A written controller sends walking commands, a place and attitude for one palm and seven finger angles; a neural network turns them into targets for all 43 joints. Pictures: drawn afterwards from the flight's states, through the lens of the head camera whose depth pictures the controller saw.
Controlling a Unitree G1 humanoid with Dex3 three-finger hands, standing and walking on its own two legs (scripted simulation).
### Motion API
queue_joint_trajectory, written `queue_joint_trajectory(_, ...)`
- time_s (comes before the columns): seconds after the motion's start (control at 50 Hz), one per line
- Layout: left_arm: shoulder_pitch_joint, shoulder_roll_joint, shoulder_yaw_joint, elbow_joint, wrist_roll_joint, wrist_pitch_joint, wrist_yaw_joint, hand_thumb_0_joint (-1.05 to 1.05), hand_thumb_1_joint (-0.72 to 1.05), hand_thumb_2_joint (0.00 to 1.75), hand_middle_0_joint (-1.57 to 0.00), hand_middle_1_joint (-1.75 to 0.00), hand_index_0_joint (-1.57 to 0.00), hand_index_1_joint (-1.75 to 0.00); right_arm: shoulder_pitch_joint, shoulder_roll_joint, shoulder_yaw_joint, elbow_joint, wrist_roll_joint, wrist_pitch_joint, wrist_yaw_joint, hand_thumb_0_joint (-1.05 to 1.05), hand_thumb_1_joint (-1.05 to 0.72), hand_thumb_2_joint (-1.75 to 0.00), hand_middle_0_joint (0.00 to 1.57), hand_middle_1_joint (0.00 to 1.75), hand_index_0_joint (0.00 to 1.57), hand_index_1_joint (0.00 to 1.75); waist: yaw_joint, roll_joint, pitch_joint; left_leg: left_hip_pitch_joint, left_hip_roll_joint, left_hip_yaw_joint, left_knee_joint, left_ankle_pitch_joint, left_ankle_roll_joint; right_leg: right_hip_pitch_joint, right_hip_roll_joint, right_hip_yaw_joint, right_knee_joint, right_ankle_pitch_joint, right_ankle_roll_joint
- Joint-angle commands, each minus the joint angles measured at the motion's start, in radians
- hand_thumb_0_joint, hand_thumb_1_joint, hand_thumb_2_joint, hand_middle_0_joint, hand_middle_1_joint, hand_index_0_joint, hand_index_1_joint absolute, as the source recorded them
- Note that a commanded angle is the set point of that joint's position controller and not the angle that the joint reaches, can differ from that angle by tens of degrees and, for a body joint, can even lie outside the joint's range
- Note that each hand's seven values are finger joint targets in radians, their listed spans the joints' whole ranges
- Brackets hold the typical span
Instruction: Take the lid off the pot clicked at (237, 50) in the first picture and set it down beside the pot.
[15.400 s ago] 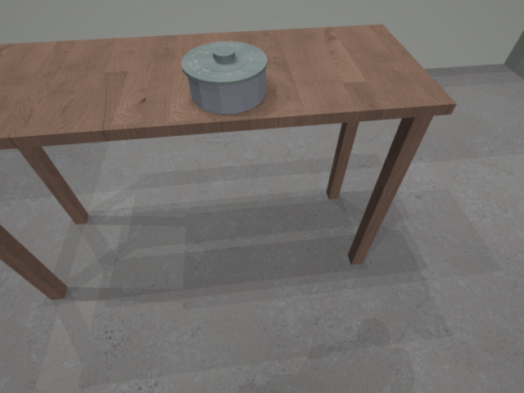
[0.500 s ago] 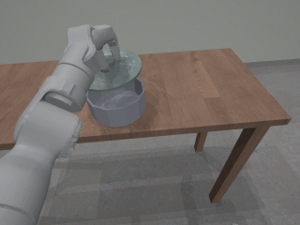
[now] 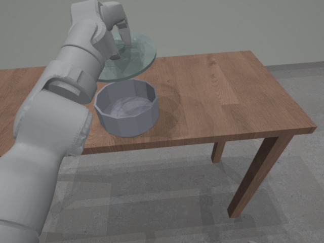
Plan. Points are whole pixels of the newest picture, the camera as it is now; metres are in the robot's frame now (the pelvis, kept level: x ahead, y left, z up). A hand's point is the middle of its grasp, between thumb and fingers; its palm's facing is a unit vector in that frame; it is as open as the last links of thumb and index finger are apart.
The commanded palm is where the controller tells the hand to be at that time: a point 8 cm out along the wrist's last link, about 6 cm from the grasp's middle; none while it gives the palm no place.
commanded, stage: lift the lid straight up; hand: left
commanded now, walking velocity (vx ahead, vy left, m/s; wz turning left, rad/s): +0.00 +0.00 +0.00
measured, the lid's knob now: (114, 47) +0.50 +0.10 +0.27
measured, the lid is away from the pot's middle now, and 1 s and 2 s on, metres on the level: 0.01 0.09 0.20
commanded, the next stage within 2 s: move the lid sideways beside the pot in 0.38 s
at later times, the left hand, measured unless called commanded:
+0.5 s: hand (110, 36) +0.46 +0.10 +0.31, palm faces -0.20 -0.16 -0.96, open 7.7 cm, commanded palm +0.45 +0.11 +0.38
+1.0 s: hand (72, 42) +0.45 +0.18 +0.31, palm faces -0.16 -0.10 -0.98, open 7.7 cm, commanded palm +0.44 +0.18 +0.38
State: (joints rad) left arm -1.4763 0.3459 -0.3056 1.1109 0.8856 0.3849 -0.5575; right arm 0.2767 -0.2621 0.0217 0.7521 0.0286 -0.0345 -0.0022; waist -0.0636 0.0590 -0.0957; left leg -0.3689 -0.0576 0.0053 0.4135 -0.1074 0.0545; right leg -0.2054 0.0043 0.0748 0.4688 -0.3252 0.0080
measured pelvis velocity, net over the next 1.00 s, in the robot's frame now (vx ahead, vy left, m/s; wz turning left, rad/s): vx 0.00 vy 0.01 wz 0.03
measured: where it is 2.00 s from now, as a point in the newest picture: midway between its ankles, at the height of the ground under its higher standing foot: outside the picture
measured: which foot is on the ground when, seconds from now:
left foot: down 0.00-1.00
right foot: down 0.00-1.00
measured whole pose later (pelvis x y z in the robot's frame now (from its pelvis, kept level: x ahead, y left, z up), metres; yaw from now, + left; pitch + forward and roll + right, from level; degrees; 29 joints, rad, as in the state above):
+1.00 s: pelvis +0.00 +0.01 +0.00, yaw +2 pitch +3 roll +0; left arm -1.36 0.51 -0.32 0.85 0.92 0.36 -0.64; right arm 0.25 -0.29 0.01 0.70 0.05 0.03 0.01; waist -0.04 0.04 -0.07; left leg -0.36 -0.07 -0.02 0.44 -0.12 0.06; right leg -0.17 0.00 0.05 0.44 -0.33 0.01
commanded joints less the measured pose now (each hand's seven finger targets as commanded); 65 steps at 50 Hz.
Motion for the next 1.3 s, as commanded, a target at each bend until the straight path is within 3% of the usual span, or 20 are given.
queue_joint_trajectory(0.0, -0.712, 0.232, 0.050, -0.263, 0.036, -0.014, 0.056, 0.00, 0.72, 0.93, -0.74, -1.05, -0.76, -1.05, -0.044, -0.131, -0.045, -0.118, -0.004, -0.048, -0.005, 0.00, -0.90, -0.90, 0.20, 0.30, 0.20, 0.30, -0.002, -0.103, -0.383, 0.415, -0.006, -0.007, 0.011, 0.145, 0.039, -0.123, 0.060, -0.066, -0.085, 0.297, -0.048)
queue_joint_trajectory(0.04, -0.701, 0.273, 0.080, -0.195, 0.044, 0.000, 0.053, 0.00, 0.72, 0.93, -0.74, -1.05, -0.76, -1.05, -0.031, -0.137, -0.042, -0.102, -0.004, -0.043, -0.010, 0.00, -0.90, -0.90, 0.20, 0.30, 0.20, 0.30, -0.003, -0.161, -0.338, 0.371, -0.007, 0.003, 0.005, 0.123, 0.045, -0.116, 0.055, -0.065, -0.090, 0.306, -0.043)
queue_joint_trajectory(0.08, -0.717, 0.265, 0.076, -0.233, 0.026, -0.001, 0.053, 0.00, 0.72, 0.93, -0.74, -1.05, -0.76, -1.05, -0.041, -0.144, -0.044, -0.108, -0.003, -0.045, -0.010, 0.00, -0.90, -0.90, 0.20, 0.30, 0.20, 0.30, -0.001, -0.105, -0.365, 0.392, -0.006, 0.005, 0.008, 0.151, 0.040, -0.106, 0.052, -0.063, -0.092, 0.325, -0.049)
queue_joint_trajectory(0.16, -0.705, 0.281, 0.082, -0.199, 0.049, 0.005, 0.049, 0.00, 0.72, 0.93, -0.74, -1.05, -0.76, -1.05, -0.032, -0.137, -0.043, -0.107, -0.003, -0.051, -0.006, 0.00, -0.90, -0.90, 0.20, 0.30, 0.20, 0.30, 0.004, -0.128, -0.346, 0.378, -0.006, 0.000, 0.008, 0.146, 0.044, -0.114, 0.055, -0.062, -0.090, 0.309, -0.046)
queue_joint_trajectory(0.2, -0.723, 0.262, 0.067, -0.270, 0.045, 0.001, 0.045, 0.00, 0.72, 0.93, -0.74, -1.05, -0.76, -1.05, -0.031, -0.138, -0.046, -0.120, 0.000, -0.052, 0.001, 0.00, -0.90, -0.90, 0.20, 0.30, 0.20, 0.30, 0.008, -0.102, -0.400, 0.407, -0.007, 0.003, 0.013, 0.195, 0.040, -0.088, 0.054, -0.059, -0.086, 0.346, -0.047)
queue_joint_trajectory(0.28, -0.647, 0.188, 0.035, -0.245, 0.013, 0.021, 0.034, 0.00, 0.72, 0.93, -0.74, -1.05, -0.76, -1.05, -0.045, -0.144, -0.047, -0.123, 0.006, -0.043, 0.006, 0.00, -0.90, -0.90, 0.20, 0.30, 0.20, 0.30, 0.004, -0.104, -0.333, 0.397, -0.005, 0.011, 0.016, 0.214, 0.043, -0.105, 0.053, -0.068, -0.094, 0.358, -0.048)
queue_joint_trajectory(0.38, -0.705, 0.236, 0.059, -0.317, 0.013, 0.014, 0.034, 0.00, 0.72, 0.93, -0.74, -1.05, -0.76, -1.05, -0.059, -0.142, -0.045, -0.130, 0.004, -0.047, 0.002, 0.00, -0.90, -0.90, 0.20, 0.30, 0.20, 0.30, 0.008, -0.092, -0.370, 0.424, -0.008, 0.008, 0.020, 0.222, 0.046, -0.093, 0.054, -0.064, -0.092, 0.369, -0.049)
queue_joint_trajectory(0.4, -0.733, 0.299, 0.088, -0.350, 0.041, 0.006, 0.034, 0.00, 0.72, 0.93, -0.74, -1.05, -0.76, -1.05, -0.045, -0.137, -0.045, -0.137, -0.001, -0.051, 0.004, 0.00, -0.90, -0.90, 0.20, 0.30, 0.20, 0.30, 0.016, -0.107, -0.422, 0.425, -0.012, 0.003, 0.023, 0.226, 0.047, -0.069, 0.053, -0.055, -0.085, 0.383, -0.043)
queue_joint_trajectory(0.48, -0.644, 0.256, 0.043, -0.319, 0.074, 0.005, 0.036, 0.00, 0.72, 0.93, -0.74, -1.05, -0.76, -1.05, -0.075, -0.140, -0.040, -0.141, 0.006, -0.028, 0.005, 0.00, -0.90, -0.90, 0.20, 0.30, 0.20, 0.30, 0.017, -0.094, -0.345, 0.394, -0.003, 0.016, 0.028, 0.250, 0.039, -0.091, 0.053, -0.066, -0.090, 0.377, -0.051)
queue_joint_trajectory(0.56, -0.634, 0.379, 0.121, -0.261, 0.110, 0.008, 0.031, 0.00, 0.72, 0.93, -0.74, -1.05, -0.76, -1.05, -0.075, -0.144, -0.039, -0.138, -0.002, 0.001, -0.004, 0.00, -0.90, -0.90, 0.20, 0.30, 0.20, 0.30, 0.023, -0.174, -0.359, 0.342, -0.011, 0.018, 0.014, 0.177, 0.043, -0.053, 0.044, -0.059, -0.085, 0.366, -0.043)
queue_joint_trajectory(0.78, -0.602, 0.315, 0.051, -0.443, 0.056, -0.032, -0.012, 0.00, 0.72, 0.93, -0.74, -1.05, -0.76, -1.05, -0.095, -0.148, -0.052, -0.180, 0.014, 0.018, -0.001, 0.00, -0.90, -0.90, 0.20, 0.30, 0.20, 0.30, 0.003, -0.048, -0.398, 0.456, -0.010, 0.002, 0.060, 0.332, 0.044, -0.081, 0.052, -0.072, -0.080, 0.416, -0.050)
queue_joint_trajectory(0.8, -0.634, 0.379, 0.085, -0.506, 0.076, -0.039, -0.013, 0.00, 0.72, 0.93, -0.74, -1.05, -0.76, -1.05, -0.080, -0.143, -0.054, -0.191, 0.011, 0.013, 0.004, 0.00, -0.90, -0.90, 0.20, 0.30, 0.20, 0.30, 0.014, -0.050, -0.445, 0.463, -0.015, -0.005, 0.063, 0.322, 0.044, -0.065, 0.055, -0.063, -0.077, 0.407, -0.044)
queue_joint_trajectory(0.86, -0.576, 0.359, 0.072, -0.443, 0.064, -0.027, -0.024, 0.00, 0.72, 0.93, -0.74, -1.05, -0.76, -1.05, -0.099, -0.145, -0.048, -0.183, 0.022, 0.027, 0.004, 0.00, -0.90, -0.90, 0.20, 0.30, 0.20, 0.30, 0.010, -0.069, -0.357, 0.417, -0.015, -0.010, 0.044, 0.248, 0.041, -0.091, 0.057, -0.080, -0.081, 0.350, -0.048)
queue_joint_trajectory(0.9, -0.656, 0.381, 0.072, -0.603, 0.059, -0.046, -0.017, 0.00, 0.72, 0.93, -0.74, -1.05, -0.76, -1.05, -0.101, -0.146, -0.051, -0.202, 0.023, 0.015, 0.011, 0.00, -0.90, -0.90, 0.20, 0.30, 0.20, 0.30, 0.015, -0.001, -0.442, 0.481, -0.012, -0.027, 0.047, 0.296, 0.034, -0.082, 0.062, -0.076, -0.080, 0.336, -0.051)
queue_joint_trajectory(0.98, -0.523, 0.398, 0.096, -0.420, 0.048, -0.028, -0.022, 0.00, 0.72, 0.93, -0.74, -1.05, -0.76, -1.05, -0.091, -0.166, -0.052, -0.167, 0.021, 0.030, 0.003, 0.00, -0.90, -0.90, 0.20, 0.30, 0.20, 0.30, 0.011, -0.054, -0.319, 0.402, -0.011, -0.027, 0.032, 0.205, 0.032, -0.105, 0.059, -0.092, -0.097, 0.291, -0.060)
queue_joint_trajectory(1.1, -0.629, 0.421, 0.089, -0.447, 0.074, -0.065, -0.017, 0.00, 0.72, 0.93, -0.74, -1.05, -0.76, -1.05, -0.099, -0.154, -0.046, -0.176, 0.022, 0.026, -0.001, 0.00, -0.90, -0.90, 0.20, 0.30, 0.20, 0.30, 0.007, -0.046, -0.362, 0.425, -0.012, -0.040, 0.013, 0.129, 0.029, -0.120, 0.066, -0.091, -0.101, 0.218, -0.060)
queue_joint_trajectory(1.14, -0.593, 0.402, 0.079, -0.361, 0.073, -0.061, -0.018, 0.00, 0.72, 0.93, -0.74, -1.05, -0.76, -1.05, -0.100, -0.154, -0.043, -0.163, 0.026, 0.037, -0.004, 0.00, -0.90, -0.90, 0.20, 0.30, 0.20, 0.30, 0.001, -0.065, -0.298, 0.388, -0.009, -0.038, 0.003, 0.080, 0.027, -0.142, 0.062, -0.095, -0.104, 0.186, -0.059)
queue_joint_trajectory(1.2, -0.667, 0.412, 0.074, -0.446, 0.077, -0.094, -0.012, 0.00, 0.72, 0.93, -0.74, -1.05, -0.76, -1.05, -0.096, -0.153, -0.045, -0.176, 0.021, 0.027, -0.005, 0.00, -0.90, -0.90, 0.20, 0.30, 0.20, 0.30, 0.003, -0.003, -0.382, 0.439, -0.012, -0.046, 0.009, 0.101, 0.025, -0.135, 0.066, -0.091, -0.100, 0.186, -0.064)
queue_joint_trajectory(1.24, -0.595, 0.402, 0.071, -0.281, 0.086, -0.078, -0.014, 0.00, 0.72, 0.93, -0.74, -1.05, -0.76, -1.05, -0.078, -0.157, -0.043, -0.148, 0.025, 0.045, -0.009, 0.00, -0.90, -0.90, 0.20, 0.30, 0.20, 0.30, -0.014, -0.066, -0.258, 0.366, -0.004, -0.049, -0.012, 0.016, 0.023, -0.173, 0.061, -0.100, -0.113, 0.138, -0.061)
queue_joint_trajectory(1.28, -0.631, 0.459, 0.108, -0.338, 0.076, -0.098, -0.014, 0.00, 0.72, 0.93, -0.74, -1.05, -0.76, -1.05, -0.074, -0.169, -0.047, -0.154, 0.020, 0.045, -0.010, 0.00, -0.90, -0.90, 0.20, 0.30, 0.20, 0.30, -0.006, -0.061, -0.325, 0.380, -0.006, -0.044, -0.014, 0.017, 0.021, -0.142, 0.054, -0.094, -0.112, 0.140, -0.063)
